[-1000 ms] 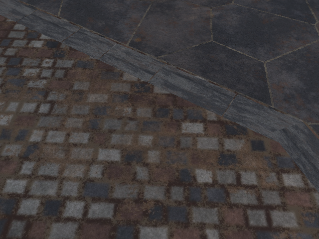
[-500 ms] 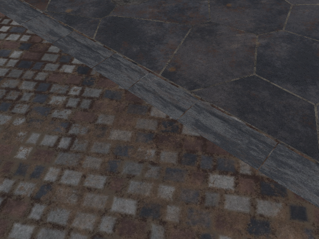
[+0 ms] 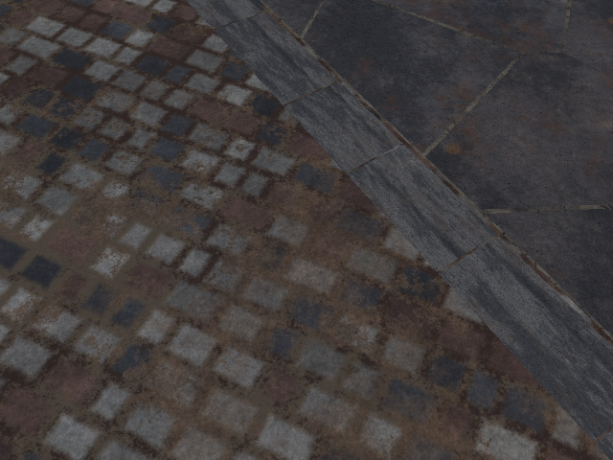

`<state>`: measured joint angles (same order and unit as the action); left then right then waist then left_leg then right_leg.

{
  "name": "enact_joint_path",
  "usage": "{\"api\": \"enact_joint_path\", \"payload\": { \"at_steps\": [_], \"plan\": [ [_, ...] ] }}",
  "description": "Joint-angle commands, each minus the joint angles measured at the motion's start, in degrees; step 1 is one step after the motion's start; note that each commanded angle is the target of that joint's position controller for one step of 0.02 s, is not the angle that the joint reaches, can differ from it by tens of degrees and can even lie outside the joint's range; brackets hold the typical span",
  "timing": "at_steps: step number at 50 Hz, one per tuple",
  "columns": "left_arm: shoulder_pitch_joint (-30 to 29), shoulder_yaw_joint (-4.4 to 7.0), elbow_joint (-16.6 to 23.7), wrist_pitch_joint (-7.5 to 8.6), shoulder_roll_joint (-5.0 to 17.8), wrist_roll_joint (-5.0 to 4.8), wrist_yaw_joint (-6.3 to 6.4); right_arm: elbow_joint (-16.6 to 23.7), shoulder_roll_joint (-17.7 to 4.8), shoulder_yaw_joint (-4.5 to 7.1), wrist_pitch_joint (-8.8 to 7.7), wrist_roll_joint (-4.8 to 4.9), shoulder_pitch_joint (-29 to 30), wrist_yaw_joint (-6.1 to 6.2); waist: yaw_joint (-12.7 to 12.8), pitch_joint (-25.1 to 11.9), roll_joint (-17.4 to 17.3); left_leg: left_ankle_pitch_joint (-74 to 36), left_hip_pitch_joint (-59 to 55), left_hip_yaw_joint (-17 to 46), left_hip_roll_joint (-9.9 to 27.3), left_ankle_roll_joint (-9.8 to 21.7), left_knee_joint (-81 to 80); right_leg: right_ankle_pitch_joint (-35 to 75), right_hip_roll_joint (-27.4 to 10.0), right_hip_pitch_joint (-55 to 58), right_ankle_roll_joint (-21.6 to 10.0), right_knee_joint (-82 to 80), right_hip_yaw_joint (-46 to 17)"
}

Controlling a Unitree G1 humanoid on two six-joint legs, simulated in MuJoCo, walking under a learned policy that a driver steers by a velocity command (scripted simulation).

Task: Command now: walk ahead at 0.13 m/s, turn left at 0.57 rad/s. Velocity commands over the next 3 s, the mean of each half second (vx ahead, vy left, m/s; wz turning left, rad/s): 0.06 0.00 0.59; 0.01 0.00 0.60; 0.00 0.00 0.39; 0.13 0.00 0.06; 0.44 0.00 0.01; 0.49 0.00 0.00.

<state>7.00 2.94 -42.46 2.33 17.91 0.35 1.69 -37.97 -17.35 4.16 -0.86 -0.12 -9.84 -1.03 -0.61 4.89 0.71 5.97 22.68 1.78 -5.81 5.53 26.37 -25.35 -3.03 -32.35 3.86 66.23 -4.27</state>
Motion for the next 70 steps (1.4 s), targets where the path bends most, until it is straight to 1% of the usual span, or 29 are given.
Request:
{"api": "enact_joint_path", "payload": {
  "at_steps": [1,7,12,13,14,15,16,18,21,25,30,33,34,35,36,37,38,40,41,46,52,56,57,58,59,60,61,63,70],
  "plan": [
    [7.47,1.19,1.45,-0.81,4.14,0.47,0.88,4.2,-9.18,2.68,-0.23,-0.08,0.78,1.14,2.81,-13.01,-4.26,-31.27,-6.47,13.28,14.51,11.23,-6.09,3.99,0.87,2.77,1.82,-6.49,0.54],
    [0.85,1.09,3.58,-1.47,4.26,-0.13,0.42,4.91,-9.38,2.74,2.37,0.52,1.49,2.84,0.61,-12.81,-7.91,-5.56,-4.95,18.01,12.0,7.27,-5.59,11.42,3.08,5.59,2.19,-19.88,-1.08],
    [3.06,1.89,3.64,0.32,5.05,-0.46,-0.69,5.57,-8.05,2.32,3.07,1.26,2.51,2.77,2.35,-11.85,-10.43,-7.61,-8.42,24.23,10.87,4.3,0.96,14.8,4.33,13.77,-0.62,-39.19,-0.89],
    [4.62,2.52,3.32,0.62,6.82,-0.03,-0.66,5.67,-6.51,1.87,3.17,1.35,1.45,2.89,2.42,-11.84,-8.52,-1.66,-5.79,22.97,8.4,1.67,4.5,20.96,0.04,19.39,-2.49,-44.68,-3.07],
    [3.93,3.3,4.32,0.26,10.9,0.9,-0.18,5.51,-2.87,0.95,3.24,0.39,-2.48,2.82,-0.6,-13.14,4.31,18.4,0.41,14.31,1.87,-1.91,17.51,32.11,-13.34,25.69,-7.49,-46.12,-14.28],
    [4.26,3.8,3.62,-0.25,12.58,2.86,-0.45,7.64,-5.82,1.82,2.6,0.68,-2.19,2.72,-1.34,-10.47,18.25,32.98,11.82,6.9,-3.46,-4.77,28.11,41.33,-20.95,25.32,-17.48,-48.08,-27.95],
    [2.94,3.15,5.01,-0.18,9.43,2.27,-0.45,6.05,-10.29,3.13,2.32,0.18,-4.14,2.66,-0.83,-10.69,12.48,30.8,13.15,8.25,0.48,-6.7,38.3,41.01,-21.17,25.6,-19.57,-47.33,-25.94],
    [-0.19,2.26,5.96,-0.6,5.63,0.95,-0.12,3.45,-10.19,3.83,3.64,1.15,-4.32,3.02,-1.22,-9.31,5.6,23.86,13.47,6.6,2.15,-8.97,43.9,36.42,-13.95,24.96,-14.87,-45.13,-13.35],
    [-0.37,2.12,5.73,-1.62,5.37,0.5,0.67,4.7,-6.15,2.7,4.69,1.64,-1.98,2.72,0.02,-7.46,7.6,18.03,13.16,2.48,3.38,-11.05,42.11,35.58,-10.3,24.05,-14.42,-46.53,-4.99],
    [1.79,3.17,5.11,-2.62,7.32,0.59,1.17,7.29,-4.2,1.78,4.45,1.44,2.33,2.04,2.74,-9.68,10.06,17.69,10.03,-0.11,6.29,-11.58,29.87,35.54,-12.6,28.66,-16.0,-46.59,-2.11],
    [0.62,4.24,4.76,-2.75,9.55,-0.63,0.12,7.87,-5.21,2.12,4.81,1.32,1.49,0.66,2.64,-10.09,11.24,15.84,0.25,-4.05,6.81,-8.86,16.07,33.52,-14.92,26.34,-15.58,-45.82,0.69],
    [0.24,4.18,3.79,-2.68,8.71,-2.05,-0.06,6.04,-5.4,2.91,4.86,1.22,-3.64,0.16,-0.39,-10.01,8.82,5.13,-10.3,-6.02,4.63,-4.42,0.17,27.7,-13.36,22.17,-10.84,-39.32,4.45],
    [3.34,3.67,2.5,-2.59,6.4,-1.45,-0.37,5.65,-7.82,3.8,4.7,1.09,-5.65,0.66,-0.39,-10.05,1.79,-3.92,-18.03,-0.04,7.15,-1.95,-4.49,19.23,-10.31,15.21,-6.24,-31.42,8.84],
    [3.11,2.01,5.06,-2.58,1.93,2.08,-0.81,6.98,-15.31,5.29,4.31,0.73,-6.85,1.78,1.4,-10.32,-18.72,-26.68,-27.12,22.3,23.48,5.72,-4.3,-10.09,-2.14,-2.42,0.11,-12.13,13.5],
    [-3.06,2.74,7.19,-2.22,4.51,1.25,-0.18,7.89,-14.96,4.78,2.91,-1.51,-6.95,1.12,-3.09,-12.51,-16.1,-26.37,-21.22,28.59,28.48,15.44,-5.95,-14.72,2.13,-6.9,0.87,-1.63,4.02],
    [-4.71,3.39,7.13,-2.34,6.47,-0.1,0.23,7.36,-13.14,4.19,1.78,-1.83,-5.27,0.89,-2.71,-10.64,-10.87,-19.67,-18.84,24.19,25.3,13.92,-7.22,-10.6,1.02,-7.09,0.17,1.98,1.4],
    [-4.01,3.76,6.48,-2.51,6.84,-0.37,0.55,6.95,-11.38,3.72,1.23,-0.79,-2.22,1.23,-0.86,-8.7,-9.02,-14.81,-17.45,20.17,21.69,10.36,-7.18,-5.22,0.3,-7.28,-0.44,1.27,0.54],
    [-1.88,4.12,5.16,-2.82,6.8,0.41,1.13,7.32,-8.89,2.63,1.55,0.85,1.52,2.01,0.87,-8.31,-8.69,-13.91,-15.21,16.75,18.14,7.24,-6.79,1.17,0.52,-5.26,0.25,0.05,0.4],
    [-1.27,4.11,5.03,-2.67,6.4,0.36,0.91,7.4,-8.49,2.33,1.74,0.64,1.53,2.34,1.26,-9.17,-9.1,-15.16,-14.52,16.26,17.23,7.27,-6.74,3.16,1.42,-3.5,0.61,0.61,0.67],
    [-2.73,3.17,5.54,-2.24,3.91,-0.2,0.3,6.71,-9.39,2.63,2.06,0.57,-0.24,3.16,0.07,-10.03,-8.61,-11.07,-16.8,18.28,15.86,7.32,-5.8,6.05,3.12,-1.33,1.46,-12.54,0.04],
    [-3.07,3.17,6.1,-1.37,4.39,-0.76,-0.86,7.06,-10.64,3.13,2.82,0.62,1.0,2.48,-0.71,-9.24,-9.9,-6.6,-12.79,25.53,15.22,7.74,-4.6,3.43,5.19,6.89,0.53,-24.57,-0.9],
    [0.48,3.49,5.56,-0.39,4.44,-0.94,-1.76,7.44,-10.21,3.01,3.38,1.64,3.43,2.32,1.5,-10.25,-9.87,-9.7,-12.74,28.84,12.85,5.47,-1.15,9.02,5.87,14.87,-1.3,-38.74,-0.37],
    [2.3,3.79,4.93,-0.23,4.92,-0.65,-1.73,7.57,-9.53,2.8,3.51,2.04,3.83,2.56,2.54,-10.49,-8.91,-6.19,-10.18,27.79,10.93,3.29,0.58,16.07,4.5,20.14,-2.28,-45.14,-0.21],
    [3.82,4.4,5.02,-0.37,7.95,0.25,-1.46,7.44,-6.94,2.05,3.45,1.45,1.48,2.7,1.58,-12.49,-2.69,5.28,-5.1,23.07,7.58,-0.09,7.34,21.46,-4.44,26.97,-5.43,-46.88,-6.91],
    [1.73,5.08,5.21,-0.97,12.59,1.42,-1.34,8.04,-5.68,1.86,3.02,1.42,-1.17,2.74,-1.9,-9.58,13.15,25.5,6.35,11.03,-2.72,-4.01,17.39,33.25,-14.8,28.58,-14.13,-48.31,-20.15],
    [1.53,4.48,6.08,-0.72,9.57,2.0,-1.36,7.22,-10.32,3.23,2.42,0.19,-1.02,2.96,0.11,-9.22,12.46,32.45,8.39,9.49,-0.88,-7.1,31.68,34.89,-20.5,25.07,-20.92,-49.11,-25.86],
    [-0.6,3.57,6.71,-0.59,7.16,1.44,-1.07,6.05,-12.24,4.14,2.42,0.52,-1.75,2.85,-0.75,-8.3,8.34,29.07,8.4,9.95,0.54,-8.08,38.45,33.25,-18.37,23.43,-20.43,-48.53,-21.53],
    [-3.43,2.77,6.88,-0.72,4.98,-0.14,-0.77,3.96,-9.75,3.82,3.37,0.58,-2.64,3.18,-1.27,-6.32,5.93,23.1,9.43,9.52,0.84,-9.91,42.13,29.59,-12.14,23.38,-16.2,-47.25,-13.46],
    [0.04,2.45,4.83,-2.15,6.15,-0.23,-0.7,4.93,-2.49,0.48,3.2,0.62,1.87,2.51,2.3,-8.54,10.96,20.7,-2.28,1.07,5.02,-11.53,15.91,34.59,-8.66,26.19,-16.21,-45.53,-6.1]
  ]
}}
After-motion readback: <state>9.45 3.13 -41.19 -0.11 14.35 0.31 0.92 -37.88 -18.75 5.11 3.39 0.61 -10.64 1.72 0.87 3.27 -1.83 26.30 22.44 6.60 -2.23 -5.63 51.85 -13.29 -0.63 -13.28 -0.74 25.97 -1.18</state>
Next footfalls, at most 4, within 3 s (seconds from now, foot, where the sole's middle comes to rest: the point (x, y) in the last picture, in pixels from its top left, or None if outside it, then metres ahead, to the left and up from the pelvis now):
0.26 right None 0.17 -0.16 -0.77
0.68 left None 0.06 0.09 -0.77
1.16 right None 0.18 -0.09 -0.77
1.50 left None -0.02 0.08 -0.77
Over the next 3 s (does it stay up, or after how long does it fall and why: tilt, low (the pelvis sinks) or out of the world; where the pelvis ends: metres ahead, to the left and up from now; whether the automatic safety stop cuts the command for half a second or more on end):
stays up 0.49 0.36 -0.01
